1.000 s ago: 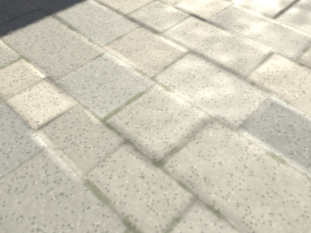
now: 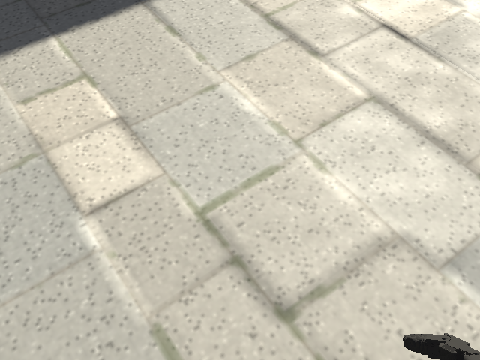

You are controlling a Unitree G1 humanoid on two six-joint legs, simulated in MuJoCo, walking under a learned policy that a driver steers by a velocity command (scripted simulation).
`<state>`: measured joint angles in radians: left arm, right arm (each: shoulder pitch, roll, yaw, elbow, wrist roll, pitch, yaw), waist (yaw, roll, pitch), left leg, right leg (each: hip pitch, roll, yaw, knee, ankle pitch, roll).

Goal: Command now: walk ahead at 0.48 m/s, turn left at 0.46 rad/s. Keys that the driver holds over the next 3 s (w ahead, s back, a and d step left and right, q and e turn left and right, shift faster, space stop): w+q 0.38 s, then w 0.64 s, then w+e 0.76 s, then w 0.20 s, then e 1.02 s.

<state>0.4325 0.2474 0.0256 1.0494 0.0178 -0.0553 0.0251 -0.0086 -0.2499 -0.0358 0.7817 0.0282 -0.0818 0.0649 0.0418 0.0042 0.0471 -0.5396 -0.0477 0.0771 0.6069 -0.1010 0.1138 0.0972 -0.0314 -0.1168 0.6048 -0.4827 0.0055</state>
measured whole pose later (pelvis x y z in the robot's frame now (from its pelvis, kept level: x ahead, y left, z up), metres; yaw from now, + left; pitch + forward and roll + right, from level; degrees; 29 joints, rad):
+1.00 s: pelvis +0.55 +0.10 +0.02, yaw +19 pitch +3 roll -1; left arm 0.41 0.29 0.05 0.90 -0.01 -0.07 0.00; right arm 0.04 -0.26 -0.04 0.68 0.01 -0.09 0.03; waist 0.07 -0.01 0.02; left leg -0.48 0.00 0.03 0.56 -0.13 0.05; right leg -0.12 -0.02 0.02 0.75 -0.46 0.00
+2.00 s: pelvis +1.10 +0.19 +0.01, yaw -8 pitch +2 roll +0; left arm 0.38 0.30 0.08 0.74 -0.01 -0.04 0.01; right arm 0.07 -0.27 -0.04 0.71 -0.01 -0.12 0.03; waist 0.06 0.01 0.00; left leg -0.46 0.00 -0.01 0.49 -0.09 0.02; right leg -0.07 0.08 0.18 0.52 -0.46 -0.04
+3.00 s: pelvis +1.27 +0.18 +0.03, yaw -40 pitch +2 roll +0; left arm 0.16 0.34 0.09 0.59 -0.01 0.05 0.02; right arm 0.16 -0.28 -0.07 0.75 -0.03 0.00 0.00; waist 0.00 -0.04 0.03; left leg -0.30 -0.01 -0.02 0.53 -0.26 0.02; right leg -0.50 0.11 0.15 0.91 -0.46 0.01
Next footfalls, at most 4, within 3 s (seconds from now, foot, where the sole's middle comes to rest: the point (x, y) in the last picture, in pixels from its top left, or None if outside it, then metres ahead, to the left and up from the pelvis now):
0.46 right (298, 354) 0.46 -0.09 -0.75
0.96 left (181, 286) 0.64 0.23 -0.75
1.50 right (241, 191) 0.99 0.08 -0.75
1.98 left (189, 129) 1.27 0.28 -0.75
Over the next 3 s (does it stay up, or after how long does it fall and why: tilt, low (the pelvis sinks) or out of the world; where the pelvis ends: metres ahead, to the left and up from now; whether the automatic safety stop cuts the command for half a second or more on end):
stays up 1.27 0.18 0.03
